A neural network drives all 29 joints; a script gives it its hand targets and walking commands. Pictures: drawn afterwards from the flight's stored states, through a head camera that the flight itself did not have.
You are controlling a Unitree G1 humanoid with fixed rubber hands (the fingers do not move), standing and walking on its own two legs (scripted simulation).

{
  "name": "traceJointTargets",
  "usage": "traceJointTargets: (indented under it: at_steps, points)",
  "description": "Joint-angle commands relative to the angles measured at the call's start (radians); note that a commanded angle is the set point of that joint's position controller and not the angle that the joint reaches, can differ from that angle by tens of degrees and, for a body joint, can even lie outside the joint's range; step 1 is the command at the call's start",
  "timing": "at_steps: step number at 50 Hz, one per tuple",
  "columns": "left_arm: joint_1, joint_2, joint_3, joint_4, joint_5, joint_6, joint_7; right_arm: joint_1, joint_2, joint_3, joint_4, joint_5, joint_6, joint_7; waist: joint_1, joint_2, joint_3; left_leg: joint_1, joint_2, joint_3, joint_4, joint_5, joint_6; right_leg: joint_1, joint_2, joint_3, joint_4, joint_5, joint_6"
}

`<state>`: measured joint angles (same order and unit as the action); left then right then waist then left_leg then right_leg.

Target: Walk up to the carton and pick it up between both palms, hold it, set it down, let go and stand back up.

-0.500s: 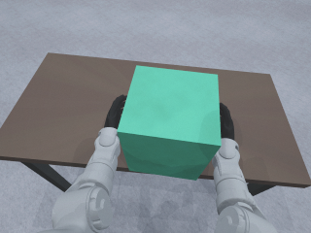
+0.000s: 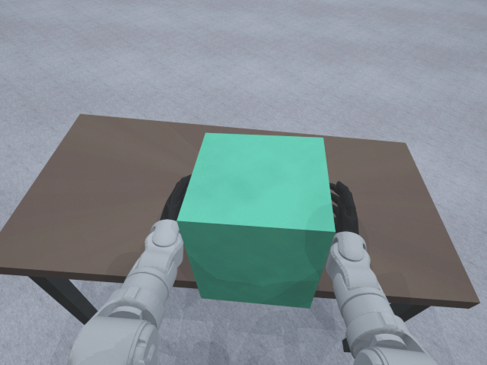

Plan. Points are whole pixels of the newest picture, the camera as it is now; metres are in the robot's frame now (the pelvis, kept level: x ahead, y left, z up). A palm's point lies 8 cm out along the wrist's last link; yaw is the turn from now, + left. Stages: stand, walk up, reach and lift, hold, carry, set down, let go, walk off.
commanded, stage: reach and lift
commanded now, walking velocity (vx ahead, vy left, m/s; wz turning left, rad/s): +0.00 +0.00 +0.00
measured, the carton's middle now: (258, 222) +0.39 -0.05 +0.01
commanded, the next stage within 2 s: none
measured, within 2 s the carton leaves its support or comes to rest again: neither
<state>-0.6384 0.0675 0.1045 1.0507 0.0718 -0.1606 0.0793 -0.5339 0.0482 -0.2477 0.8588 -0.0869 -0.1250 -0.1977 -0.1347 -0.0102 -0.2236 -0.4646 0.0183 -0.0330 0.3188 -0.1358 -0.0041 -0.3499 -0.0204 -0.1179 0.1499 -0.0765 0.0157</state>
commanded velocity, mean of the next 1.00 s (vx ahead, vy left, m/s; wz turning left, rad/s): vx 0.00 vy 0.00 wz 0.00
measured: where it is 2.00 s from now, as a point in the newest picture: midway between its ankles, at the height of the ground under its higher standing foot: outside the picture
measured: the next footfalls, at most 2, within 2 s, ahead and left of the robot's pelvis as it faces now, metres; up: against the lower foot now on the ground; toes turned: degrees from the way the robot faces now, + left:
none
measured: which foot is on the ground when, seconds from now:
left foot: down 0.00-1.00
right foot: down 0.00-1.00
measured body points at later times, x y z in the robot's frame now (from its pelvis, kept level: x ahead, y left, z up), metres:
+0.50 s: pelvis -0.01 -0.01 +0.00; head -0.01 +0.02 +0.45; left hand +0.38 +0.11 +0.10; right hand +0.35 -0.19 +0.12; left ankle -0.01 +0.12 -0.75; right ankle -0.03 -0.13 -0.75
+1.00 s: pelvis -0.02 -0.01 +0.01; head -0.01 +0.02 +0.45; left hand +0.37 +0.12 +0.12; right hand +0.34 -0.19 +0.12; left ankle -0.01 +0.12 -0.75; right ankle -0.03 -0.13 -0.75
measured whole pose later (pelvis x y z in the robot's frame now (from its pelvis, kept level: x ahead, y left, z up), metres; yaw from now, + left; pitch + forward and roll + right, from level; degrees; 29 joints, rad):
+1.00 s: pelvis -0.02 -0.01 +0.01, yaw +0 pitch +0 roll -1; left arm -0.44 0.01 0.10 0.17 0.18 0.50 0.05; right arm -0.44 -0.04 -0.03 0.37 0.14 0.25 -0.24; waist -0.09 -0.06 0.00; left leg -0.14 0.03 -0.03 0.27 -0.13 -0.02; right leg -0.04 -0.01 -0.12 0.13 -0.09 0.00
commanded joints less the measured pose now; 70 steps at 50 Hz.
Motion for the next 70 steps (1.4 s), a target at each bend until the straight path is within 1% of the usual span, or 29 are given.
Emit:
traceJointTargets:
  at_steps: [1,5,6,10,13,15,20,22,24,27,30,34,37,40,42,48,50,53,54,56,58,59,61,63,66,67,68,69,70]
  points:
    - [-0.687,-0.796,-0.357,-0.358,0.005,-0.03,-0.134,-0.651,0.673,0.484,-0.28,0.03,-0.008,0.148,0.003,0.081,-0.497,0.279,-0.039,-0.04,0.047,0.413,-0.034,0.389,0.066,0.05,0.135,0.477,-0.026]
    - [-0.681,-0.831,-0.423,-0.523,-0.034,0.025,-0.132,-0.646,0.674,0.531,-0.427,0.08,0.066,0.128,0.002,0.073,-0.496,0.304,-0.05,-0.05,0.05,0.39,-0.033,0.418,0.072,0.046,0.143,0.436,-0.029]
    - [-0.684,-0.827,-0.437,-0.569,-0.04,0.043,-0.131,-0.632,0.661,0.543,-0.45,0.088,0.085,0.122,-0.012,0.064,-0.482,0.314,-0.052,-0.056,0.046,0.377,-0.035,0.42,0.077,0.041,0.137,0.421,-0.03]
    - [-0.66,-0.841,-0.49,-0.737,-0.066,0.113,-0.129,-0.62,0.645,0.58,-0.618,0.121,0.151,0.101,-0.015,0.065,-0.464,0.345,-0.065,-0.055,0.058,0.378,-0.036,0.425,0.085,0.034,0.143,0.432,-0.03]
    - [-0.618,-0.815,-0.513,-0.821,-0.068,0.178,-0.137,-0.587,0.607,0.589,-0.667,0.136,0.201,0.092,-0.029,0.069,-0.416,0.367,-0.068,-0.059,0.044,0.361,-0.046,0.429,0.085,0.03,0.131,0.409,-0.03]
    - [-0.588,-0.785,-0.503,-0.873,-0.061,0.224,-0.148,-0.55,0.574,0.596,-0.702,0.153,0.235,0.085,-0.022,0.072,-0.358,0.364,-0.069,-0.055,0.03,0.326,-0.046,0.433,0.084,0.028,0.12,0.385,-0.029]
    - [-0.506,-0.696,-0.444,-0.877,-0.026,0.332,-0.198,-0.515,0.511,0.601,-0.726,0.164,0.291,0.067,-0.019,0.031,-0.222,0.31,-0.076,-0.038,-0.019,0.2,-0.026,0.502,0.066,0.027,0.102,0.365,-0.014]
    - [-0.49,-0.669,-0.416,-0.882,-0.01,0.37,-0.217,-0.502,0.493,0.59,-0.7,0.161,0.308,0.069,-0.021,0.027,-0.185,0.289,-0.075,-0.03,-0.045,0.165,-0.017,0.522,0.058,0.032,0.096,0.364,-0.012]
    - [-0.471,-0.641,-0.389,-0.887,0.009,0.405,-0.233,-0.492,0.473,0.57,-0.692,0.154,0.31,0.07,-0.023,0.028,-0.178,0.313,-0.074,-0.022,-0.06,0.17,-0.023,0.519,0.057,0.024,0.086,0.363,-0.006]
    - [-0.465,-0.611,-0.361,-0.909,0.031,0.442,-0.245,-0.516,0.438,0.542,-0.703,0.151,0.298,0.076,-0.008,0.022,-0.198,0.344,-0.071,-0.014,-0.07,0.175,-0.028,0.505,0.057,0.02,0.068,0.335,-0.003]
    - [-0.489,-0.623,-0.384,-0.956,0.026,0.451,-0.241,-0.564,0.427,0.552,-0.758,0.162,0.264,0.087,0.002,0.026,-0.268,0.382,-0.065,-0.007,-0.058,0.237,-0.032,0.494,0.066,0.011,0.069,0.362,-0.001]
    - [-0.503,-0.627,-0.451,-1.025,0.006,0.432,-0.207,-0.596,0.41,0.592,-0.834,0.18,0.206,0.102,0.014,0.043,-0.405,0.471,-0.064,0.004,-0.026,0.358,-0.044,0.485,0.086,0.006,0.063,0.398,0.0]
    - [-0.499,-0.639,-0.492,-1.063,0.007,0.428,-0.18,-0.596,0.408,0.621,-0.833,0.195,0.183,0.114,0.026,0.057,-0.409,0.502,-0.06,0.003,-0.006,0.394,-0.049,0.474,0.092,0.008,0.052,0.382,-0.008]
    - [-0.441,-0.629,-0.481,-1.045,0.001,0.46,-0.17,-0.581,0.388,0.629,-0.825,0.213,0.193,0.118,0.042,0.03,-0.328,0.487,-0.057,0.002,-0.013,0.338,-0.043,0.476,0.086,0.015,0.038,0.33,-0.009]
    - [-0.411,-0.607,-0.464,-1.042,0.002,0.49,-0.168,-0.558,0.375,0.629,-0.8,0.224,0.217,0.114,0.047,0.001,-0.27,0.464,-0.055,0.005,-0.033,0.271,-0.027,0.489,0.08,0.018,0.034,0.309,-0.002]
    - [-0.364,-0.534,-0.414,-1.086,0.001,0.612,-0.188,-0.575,0.326,0.604,-0.828,0.274,0.294,0.079,0.05,-0.023,-0.167,0.42,-0.059,0.008,-0.063,0.226,-0.014,0.544,0.063,0.036,0.04,0.317,0.015]
    - [-0.377,-0.517,-0.409,-1.131,-0.004,0.637,-0.197,-0.58,0.318,0.599,-0.843,0.287,0.314,0.069,0.044,-0.017,-0.179,0.419,-0.059,0.008,-0.066,0.242,-0.02,0.538,0.06,0.037,0.042,0.334,0.014]
    - [-0.421,-0.534,-0.439,-1.215,-0.016,0.649,-0.2,-0.606,0.342,0.598,-0.893,0.291,0.319,0.066,0.036,0.034,-0.27,0.465,-0.063,0.017,-0.044,0.314,-0.03,0.526,0.067,0.037,0.049,0.366,0.015]
    - [-0.446,-0.543,-0.449,-1.245,-0.021,0.646,-0.197,-0.619,0.35,0.607,-0.9,0.291,0.319,0.067,0.036,0.032,-0.3,0.474,-0.064,0.02,-0.036,0.344,-0.032,0.525,0.068,0.038,0.055,0.385,0.012]
    - [-0.458,-0.552,-0.473,-1.271,-0.025,0.651,-0.193,-0.632,0.357,0.618,-0.932,0.298,0.317,0.066,0.04,0.064,-0.327,0.489,-0.067,0.021,-0.017,0.394,-0.04,0.536,0.074,0.037,0.053,0.404,0.012]
    - [-0.455,-0.539,-0.47,-1.286,-0.014,0.664,-0.19,-0.63,0.329,0.605,-0.941,0.293,0.32,0.066,0.036,0.066,-0.33,0.515,-0.067,0.019,-0.002,0.413,-0.043,0.529,0.077,0.033,0.048,0.396,0.005]
    - [-0.458,-0.534,-0.465,-1.285,-0.011,0.675,-0.191,-0.63,0.319,0.596,-0.926,0.293,0.325,0.066,0.033,0.068,-0.313,0.529,-0.066,0.018,0.001,0.422,-0.048,0.52,0.077,0.034,0.043,0.393,0.003]
    - [-0.438,-0.522,-0.429,-1.252,0.009,0.701,-0.195,-0.615,0.295,0.569,-0.889,0.281,0.345,0.064,0.035,0.056,-0.244,0.524,-0.063,0.02,-0.009,0.365,-0.049,0.509,0.075,0.029,0.028,0.328,-0.001]
    - [-0.396,-0.496,-0.366,-1.201,0.028,0.734,-0.209,-0.608,0.269,0.525,-0.857,0.269,0.365,0.063,0.038,0.015,-0.176,0.503,-0.059,0.019,-0.026,0.309,-0.04,0.508,0.07,0.026,0.021,0.284,0.001]
    - [-0.399,-0.471,-0.318,-1.17,0.048,0.763,-0.223,-0.625,0.239,0.478,-0.819,0.258,0.378,0.061,0.029,0.014,-0.121,0.476,-0.056,0.019,-0.05,0.227,-0.041,0.498,0.065,0.021,0.013,0.224,0.003]
    - [-0.377,-0.602,-0.493,-1.457,0.0,0.742,-0.211,-0.537,0.305,0.572,-1.029,0.276,0.349,0.058,-0.042,0.018,-0.388,0.653,-0.053,0.0,0.023,0.615,-0.066,0.583,0.11,0.004,0.055,0.518,0.018]
    - [-0.346,-0.588,-0.524,-1.457,-0.006,0.751,-0.219,-0.553,0.327,0.622,-1.083,0.283,0.353,0.045,-0.017,0.085,-0.423,0.685,-0.055,-0.009,0.056,0.74,-0.071,0.567,0.099,0.013,0.058,0.593,0.006]
    - [-0.343,-0.587,-0.515,-1.443,0.001,0.761,-0.229,-0.547,0.316,0.625,-1.083,0.287,0.369,0.042,-0.014,0.07,-0.372,0.68,-0.053,-0.012,0.06,0.761,-0.066,0.571,0.094,0.016,0.052,0.599,0.001]
    - [-0.333,-0.564,-0.472,-1.415,0.026,0.777,-0.239,-0.537,0.289,0.617,-1.048,0.294,0.385,0.042,0.002,0.061,-0.311,0.656,-0.055,-0.013,0.044,0.714,-0.058,0.588,0.085,0.015,0.043,0.573,-0.002]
